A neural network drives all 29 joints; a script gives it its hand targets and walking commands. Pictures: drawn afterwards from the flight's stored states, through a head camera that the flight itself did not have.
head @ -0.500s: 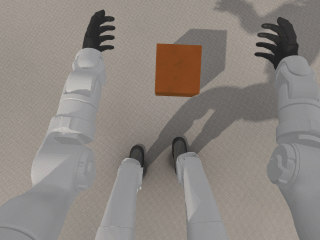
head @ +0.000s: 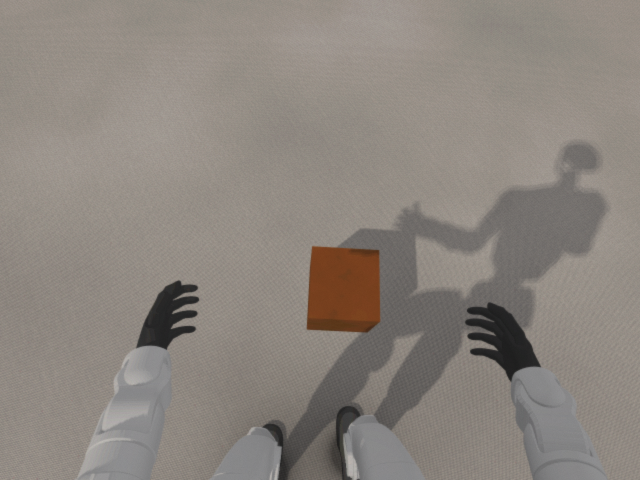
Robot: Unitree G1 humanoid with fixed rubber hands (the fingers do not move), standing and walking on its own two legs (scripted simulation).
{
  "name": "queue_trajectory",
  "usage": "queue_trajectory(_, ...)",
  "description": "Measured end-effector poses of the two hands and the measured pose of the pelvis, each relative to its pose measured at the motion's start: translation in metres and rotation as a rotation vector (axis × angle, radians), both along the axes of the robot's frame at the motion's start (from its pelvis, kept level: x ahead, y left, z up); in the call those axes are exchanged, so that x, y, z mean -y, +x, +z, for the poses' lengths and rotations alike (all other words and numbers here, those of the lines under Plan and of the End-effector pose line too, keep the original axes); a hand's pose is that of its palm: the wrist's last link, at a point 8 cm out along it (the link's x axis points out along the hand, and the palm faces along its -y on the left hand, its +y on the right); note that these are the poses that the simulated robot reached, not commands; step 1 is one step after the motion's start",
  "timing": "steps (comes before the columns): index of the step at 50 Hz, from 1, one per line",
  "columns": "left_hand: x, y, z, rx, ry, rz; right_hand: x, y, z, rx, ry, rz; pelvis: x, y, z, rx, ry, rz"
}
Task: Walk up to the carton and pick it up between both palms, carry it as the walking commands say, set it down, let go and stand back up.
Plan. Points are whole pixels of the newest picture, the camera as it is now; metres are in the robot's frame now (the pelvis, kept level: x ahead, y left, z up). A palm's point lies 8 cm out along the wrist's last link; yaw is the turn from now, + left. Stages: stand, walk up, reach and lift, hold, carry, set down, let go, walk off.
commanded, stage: let go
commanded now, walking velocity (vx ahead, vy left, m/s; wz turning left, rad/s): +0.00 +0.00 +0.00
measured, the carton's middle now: (341, 291) +0.47 -0.11 -0.65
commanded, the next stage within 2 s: stand in 0.70 s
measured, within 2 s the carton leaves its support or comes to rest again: neither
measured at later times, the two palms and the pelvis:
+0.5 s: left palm (115, 411) +0.20 +0.22 -0.05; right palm (544, 418) +0.17 -0.26 -0.04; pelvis +0.02 +0.00 +0.02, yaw +0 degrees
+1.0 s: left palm (94, 424) +0.18 +0.24 -0.06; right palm (558, 409) +0.18 -0.28 -0.04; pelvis +0.03 -0.01 +0.02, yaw -1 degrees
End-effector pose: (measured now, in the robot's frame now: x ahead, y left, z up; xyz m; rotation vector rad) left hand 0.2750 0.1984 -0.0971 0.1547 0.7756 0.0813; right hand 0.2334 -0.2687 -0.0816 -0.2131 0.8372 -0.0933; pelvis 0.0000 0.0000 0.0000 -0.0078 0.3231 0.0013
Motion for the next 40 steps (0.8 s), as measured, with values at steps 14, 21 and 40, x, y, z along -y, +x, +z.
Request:
queue_trajectory(14, -0.027, -0.074, 0.033, -0.021, -0.003, 0.021, -0.012, -0.061, 0.034, 0.012, 0.001, -0.027, -0.008, 0.018, 0.018, 0.228, -0.005, -0.001)
queue_trajectory(21, -0.026, -0.079, 0.044, -0.001, -0.003, 0.013, -0.01, -0.061, 0.042, 0.051, 0.018, -0.032, -0.004, 0.018, 0.02, 0.302, 0.002, -0.002)
queue_trajectory(40, -0.028, -0.1, 0.04, -0.056, 0.074, -0.01, 0.011, -0.071, 0.044, 0.074, -0.042, -0.113, 0.009, 0.01, 0.02, 0.346, 0.004, -0.009)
